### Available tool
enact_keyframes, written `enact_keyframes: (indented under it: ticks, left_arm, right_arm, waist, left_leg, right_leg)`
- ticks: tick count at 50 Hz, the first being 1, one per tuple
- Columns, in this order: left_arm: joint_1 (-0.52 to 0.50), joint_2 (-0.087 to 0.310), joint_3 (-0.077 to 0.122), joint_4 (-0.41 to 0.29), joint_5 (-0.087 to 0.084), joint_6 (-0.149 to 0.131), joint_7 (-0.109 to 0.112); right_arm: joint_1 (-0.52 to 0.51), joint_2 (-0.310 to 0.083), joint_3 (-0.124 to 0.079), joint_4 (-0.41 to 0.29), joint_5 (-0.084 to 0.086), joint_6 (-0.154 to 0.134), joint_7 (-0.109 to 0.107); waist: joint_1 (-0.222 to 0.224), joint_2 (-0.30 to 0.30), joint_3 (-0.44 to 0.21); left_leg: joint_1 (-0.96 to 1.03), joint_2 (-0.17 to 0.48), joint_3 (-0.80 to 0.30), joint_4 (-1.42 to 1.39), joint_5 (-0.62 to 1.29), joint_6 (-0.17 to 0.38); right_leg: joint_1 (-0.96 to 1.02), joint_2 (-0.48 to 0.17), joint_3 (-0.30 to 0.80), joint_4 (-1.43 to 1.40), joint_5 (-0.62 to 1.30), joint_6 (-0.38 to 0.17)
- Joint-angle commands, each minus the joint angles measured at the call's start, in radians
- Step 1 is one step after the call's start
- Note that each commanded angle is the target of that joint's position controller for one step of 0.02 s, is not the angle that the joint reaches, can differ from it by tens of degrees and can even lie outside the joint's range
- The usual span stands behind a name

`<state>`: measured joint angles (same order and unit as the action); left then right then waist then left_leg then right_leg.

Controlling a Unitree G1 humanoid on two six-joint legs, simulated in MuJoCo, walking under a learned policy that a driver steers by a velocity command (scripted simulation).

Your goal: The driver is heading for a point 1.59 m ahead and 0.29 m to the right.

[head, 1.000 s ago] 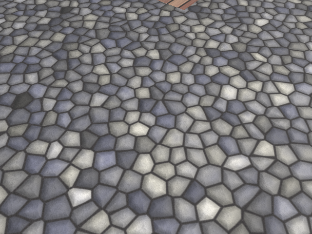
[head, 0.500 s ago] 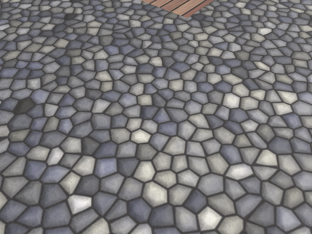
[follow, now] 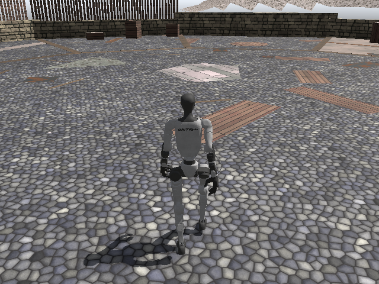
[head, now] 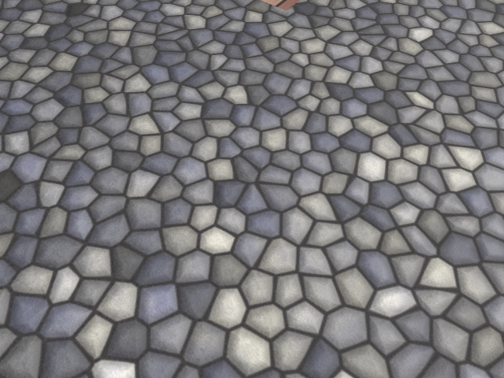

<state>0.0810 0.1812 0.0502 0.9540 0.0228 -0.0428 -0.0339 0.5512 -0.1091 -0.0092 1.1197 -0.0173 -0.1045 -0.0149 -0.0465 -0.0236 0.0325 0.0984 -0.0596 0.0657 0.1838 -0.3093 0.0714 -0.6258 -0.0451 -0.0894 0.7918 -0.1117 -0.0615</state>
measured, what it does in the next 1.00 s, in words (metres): walks ahead: right foot, then left foot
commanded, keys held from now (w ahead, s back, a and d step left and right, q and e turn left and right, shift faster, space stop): w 0.34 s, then no key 0.24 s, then e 0.42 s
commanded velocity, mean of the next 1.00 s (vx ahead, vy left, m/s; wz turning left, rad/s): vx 0.27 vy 0.00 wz -0.13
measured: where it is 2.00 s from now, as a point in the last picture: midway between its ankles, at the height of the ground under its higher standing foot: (277, 356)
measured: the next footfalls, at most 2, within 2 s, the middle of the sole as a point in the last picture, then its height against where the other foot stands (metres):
right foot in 0.14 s outside the picture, level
left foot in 0.64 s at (218, 371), level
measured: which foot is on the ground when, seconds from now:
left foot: down 0.00-0.12, up 0.14-0.62, down 0.64-1.00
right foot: up 0.00-0.12, down 0.14-0.64, up 0.66-1.00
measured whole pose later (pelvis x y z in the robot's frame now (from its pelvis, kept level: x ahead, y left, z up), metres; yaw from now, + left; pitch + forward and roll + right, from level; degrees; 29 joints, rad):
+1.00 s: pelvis +0.36 +0.00 +0.00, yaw -11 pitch +0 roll +0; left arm 0.20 0.20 0.07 0.92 0.03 0.07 0.00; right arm 0.22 -0.21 -0.05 0.93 -0.03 -0.02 -0.05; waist 0.00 -0.01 0.05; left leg -0.32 0.04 0.25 0.43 -0.13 0.08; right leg -0.44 -0.04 -0.05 0.90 -0.42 -0.02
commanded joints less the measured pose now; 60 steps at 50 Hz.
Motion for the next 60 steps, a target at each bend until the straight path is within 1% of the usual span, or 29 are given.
enact_keyframes:
  ticks: [1, 4, 6, 7, 8, 9, 10, 11, 14, 15, 18, 21, 25, 28, 30, 31, 32, 33, 34, 36, 38, 46, 54, 55, 56, 57, 58, 59, 60]
  left_arm:
    - [-0.118, 0.013, -0.01, -0.085, -0.009, -0.008, 0.0]
    - [-0.012, 0.063, 0.01, -0.066, -0.008, -0.016, 0.017]
    - [0.258, 0.102, 0.037, 0.023, -0.004, -0.03, 0.032]
    - [0.401, 0.164, 0.058, 0.057, 0.02, -0.034, 0.04]
    - [0.439, 0.25, 0.077, 0.051, 0.042, -0.033, 0.035]
    - [0.358, 0.219, 0.074, 0.047, -0.003, -0.02, 0.025]
    - [0.235, 0.161, 0.055, 0.026, -0.015, -0.023, 0.023]
    - [0.187, 0.099, 0.039, 0.022, -0.013, -0.034, 0.018]
    - [0.244, 0.025, 0.008, 0.071, -0.008, -0.063, 0.03]
    - [0.267, 0.049, 0.01, 0.081, -0.007, -0.069, 0.035]
    - [0.312, 0.08, 0.008, 0.087, -0.008, -0.075, 0.038]
    - [0.359, 0.074, -0.005, 0.096, -0.01, -0.072, 0.037]
    - [0.432, 0.07, -0.019, 0.121, -0.011, -0.063, 0.046]
    - [0.428, 0.07, -0.022, 0.13, -0.001, -0.055, 0.056]
    - [0.402, 0.076, -0.021, 0.129, -0.004, -0.052, 0.063]
    - [0.385, 0.083, -0.019, 0.129, -0.014, -0.05, 0.062]
    - [0.398, 0.066, -0.025, 0.107, -0.029, -0.052, 0.065]
    - [0.524, -0.017, -0.039, 0.099, -0.071, -0.037, 0.073]
    - [0.499, 0.048, -0.014, 0.109, -0.051, -0.012, 0.08]
    - [0.361, 0.059, 0.005, 0.07, 0.004, 0.009, 0.07]
    - [0.335, 0.043, 0.017, 0.055, 0.014, 0.033, 0.054]
    - [0.229, 0.045, 0.029, -0.028, 0.013, 0.105, 0.042]
    - [0.228, 0.076, 0.033, -0.111, -0.005, 0.106, 0.01]
    - [0.268, 0.08, 0.035, -0.105, -0.005, 0.1, 0.01]
    - [0.286, 0.104, 0.04, -0.103, -0.003, 0.087, 0.012]
    - [0.27, 0.196, 0.053, -0.136, 0.003, 0.075, 0.023]
    - [0.282, 0.29, 0.077, -0.141, 0.008, 0.075, 0.043]
    - [0.259, 0.243, 0.07, -0.132, 0.011, 0.071, 0.06]
    - [0.191, 0.213, 0.059, -0.146, 0.004, 0.066, 0.063]
  right_arm:
    - [0.058, -0.134, -0.017, -0.013, 0.0, -0.015, -0.008]
    - [0.019, -0.17, -0.025, -0.013, -0.001, -0.021, -0.012]
    - [-0.019, -0.193, -0.033, -0.019, 0.002, -0.011, -0.012]
    - [-0.013, -0.166, -0.027, -0.035, 0.008, -0.008, -0.005]
    - [0.114, -0.028, -0.006, -0.054, 0.035, -0.001, 0.009]
    - [0.04, -0.133, -0.033, -0.061, 0.021, 0.005, 0.01]
    - [-0.079, -0.154, -0.041, -0.107, 0.01, 0.004, 0.012]
    - [-0.136, -0.149, -0.042, -0.12, 0.003, -0.001, 0.015]
    - [-0.109, -0.09, -0.043, -0.108, -0.023, 0.029, 0.023]
    - [-0.099, -0.069, -0.04, -0.11, -0.023, 0.04, 0.029]
    - [-0.221, -0.099, -0.046, -0.151, -0.022, 0.058, 0.037]
    - [-0.331, -0.091, -0.038, -0.184, -0.011, 0.059, 0.033]
    - [-0.42, -0.078, -0.023, -0.195, 0.006, 0.055, 0.023]
    - [-0.406, -0.102, -0.026, -0.182, 0.001, 0.046, 0.01]
    - [-0.31, -0.129, -0.038, -0.144, -0.005, 0.032, -0.001]
    - [-0.231, -0.14, -0.044, -0.119, -0.012, 0.017, -0.006]
    - [-0.128, -0.208, -0.059, -0.098, -0.029, 0.001, -0.012]
    - [-0.093, -0.267, -0.074, -0.113, -0.028, 0.008, -0.013]
    - [-0.141, -0.24, -0.07, -0.139, 0.016, 0.023, -0.007]
    - [-0.272, -0.18, -0.054, -0.172, 0.015, 0.039, -0.014]
    - [-0.302, -0.148, -0.045, -0.179, 0.008, 0.049, -0.037]
    - [-0.315, -0.211, -0.063, -0.223, -0.01, 0.068, -0.044]
    - [-0.344, -0.29, -0.092, -0.256, -0.01, 0.107, -0.03]
    - [-0.343, -0.29, -0.096, -0.255, -0.01, 0.115, -0.026]
    - [-0.305, -0.265, -0.098, -0.241, -0.014, 0.128, -0.017]
    - [-0.262, -0.18, -0.081, -0.262, -0.015, 0.142, -0.005]
    - [-0.392, -0.188, -0.076, -0.325, -0.005, 0.146, -0.02]
    - [-0.427, -0.205, -0.075, -0.333, 0.002, 0.146, -0.019]
    - [-0.393, -0.205, -0.077, -0.316, 0.007, 0.14, -0.013]
  waist:
    - [0.012, 0.136, 0.126]
    - [0.081, 0.142, 0.048]
    - [0.198, 0.121, -0.087]
    - [0.241, 0.06, -0.174]
    - [0.158, -0.157, -0.292]
    - [0.156, -0.061, -0.27]
    - [0.112, -0.03, -0.093]
    - [0.093, 0.033, -0.019]
    - [0.017, 0.033, 0.032]
    - [0.004, 0.001, 0.014]
    - [0.009, -0.001, 0.061]
    - [0.025, -0.016, 0.068]
    - [0.07, -0.074, 0.025]
    - [0.063, -0.092, 0.013]
    - [0.021, -0.079, -0.007]
    - [-0.026, -0.04, -0.029]
    - [-0.037, 0.026, -0.127]
    - [0.0, 0.206, -0.289]
    - [0.001, 0.143, -0.339]
    - [0.036, 0.063, -0.13]
    - [0.075, 0.09, -0.051]
    - [0.072, 0.147, -0.068]
    - [0.067, 0.121, -0.089]
    - [0.084, 0.087, -0.077]
    - [0.087, -0.019, -0.039]
    - [0.059, -0.274, -0.009]
    - [0.104, -0.266, 0.083]
    - [0.069, -0.133, 0.099]
    - [0.027, -0.107, 0.081]
  left_leg:
    - [-0.106, 0.24, -0.086, -0.027, 0.719, 0.085]
    - [-0.037, 0.26, -0.057, 0.136, 1.057, 0.072]
    - [-0.067, 0.237, -0.032, 0.463, 1.043, 0.057]
    - [-0.243, 0.195, -0.013, 0.731, 0.735, 0.052]
    - [-0.588, 0.012, 0.004, 1.151, -0.127, 0.02]
    - [-0.7, 0.009, -0.116, 1.258, -0.142, 0.035]
    - [-0.758, 0.075, -0.118, 1.217, -0.041, 0.044]
    - [-0.723, 0.107, -0.116, 1.153, 0.022, 0.046]
    - [-0.572, 0.151, -0.112, 1.017, 0.048, 0.024]
    - [-0.579, 0.147, -0.096, 0.992, 0.042, 0.013]
    - [-0.672, 0.165, -0.059, 0.889, 0.114, -0.016]
    - [-0.661, 0.141, -0.005, 0.707, 0.199, -0.038]
    - [-0.573, 0.076, 0.047, 0.506, 0.301, -0.029]
    - [-0.522, 0.055, 0.032, 0.437, 0.251, -0.004]
    - [-0.417, 0.033, 0.018, 0.333, 0.234, 0.021]
    - [-0.312, 0.052, 0.003, 0.2, 0.392, 0.029]
    - [-0.095, 0.208, -0.116, 0.254, 0.837, 0.052]
    - [0.126, 0.502, -0.359, 0.326, 1.32, 0.241]
    - [0.06, 0.522, -0.403, 0.288, 1.259, 0.3]
    - [-0.162, 0.429, -0.27, 0.176, 0.875, 0.233]
    - [-0.315, 0.354, -0.15, 0.105, 0.677, 0.169]
    - [-0.378, 0.355, -0.057, 0.036, 0.159, 0.167]
    - [-0.404, 0.414, 0.0, 0.092, -0.027, 0.092]
    - [-0.452, 0.398, 0.039, 0.15, -0.04, 0.044]
    - [-0.517, 0.343, 0.105, 0.293, -0.096, -0.023]
    - [-0.711, 0.207, 0.196, 0.593, -0.306, -0.105]
    - [-0.77, 0.095, 0.047, 0.705, -0.299, -0.119]
    - [-0.731, 0.119, -0.031, 0.793, -0.194, -0.117]
    - [-0.716, 0.113, -0.047, 0.803, -0.094, -0.105]
  right_leg:
    - [0.052, 0.05, -0.066, -0.156, 0.046, -0.021]
    - [0.224, 0.103, -0.07, -0.199, 0.0, -0.081]
    - [0.505, 0.119, -0.051, -0.296, 0.02, -0.119]
    - [0.722, -0.04, 0.121, -0.323, -0.124, -0.155]
    - [0.972, -0.364, 0.649, -0.402, -0.222, -0.306]
    - [0.891, -0.351, 0.813, -0.555, -0.399, -0.322]
    - [0.735, -0.322, 0.645, -0.589, -0.432, -0.275]
    - [0.604, -0.281, 0.539, -0.623, -0.304, -0.241]
    - [0.426, -0.177, 0.306, -0.637, 0.052, -0.159]
    - [0.437, -0.179, 0.288, -0.64, 0.073, -0.173]
    - [0.442, -0.153, 0.208, -0.667, 0.19, -0.161]
    - [0.463, -0.108, 0.09, -0.605, 0.597, -0.116]
    - [0.542, -0.086, 0.039, -0.532, 0.739, -0.069]
    - [0.609, -0.118, 0.059, -0.451, 0.763, -0.084]
    - [0.634, -0.125, 0.096, -0.33, 0.783, -0.082]
    - [0.617, -0.097, 0.093, -0.213, 0.692, -0.061]
    - [0.49, -0.06, 0.089, -0.048, 0.4, -0.032]
    - [0.299, 0.085, 0.021, 0.262, -0.336, -0.001]
    - [0.259, 0.107, 0.092, 0.392, -0.538, 0.005]
    - [0.177, 0.054, 0.116, 0.433, -0.449, 0.017]
    - [0.211, 0.019, 0.108, 0.381, -0.355, 0.036]
    - [0.194, 0.006, 0.048, 0.19, -0.294, 0.054]
    - [0.387, 0.026, -0.02, -0.133, -0.296, -0.009]
    - [0.463, 0.035, -0.008, -0.253, -0.236, -0.028]
    - [0.502, -0.006, 0.106, -0.428, -0.214, -0.048]
    - [0.532, -0.272, 0.482, -0.568, -0.189, -0.103]
    - [0.347, -0.356, 0.611, -0.624, -0.053, -0.214]
    - [0.324, -0.278, 0.495, -0.596, -0.043, -0.197]
    - [0.324, -0.213, 0.4, -0.575, -0.034, -0.162]
Velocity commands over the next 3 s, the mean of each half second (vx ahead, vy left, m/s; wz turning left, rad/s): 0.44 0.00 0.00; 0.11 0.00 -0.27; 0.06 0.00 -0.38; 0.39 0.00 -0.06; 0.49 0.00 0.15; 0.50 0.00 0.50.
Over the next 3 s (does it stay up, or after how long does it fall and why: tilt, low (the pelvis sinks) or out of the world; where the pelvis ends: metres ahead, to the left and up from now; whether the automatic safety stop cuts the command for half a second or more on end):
stays up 1.04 -0.22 0.00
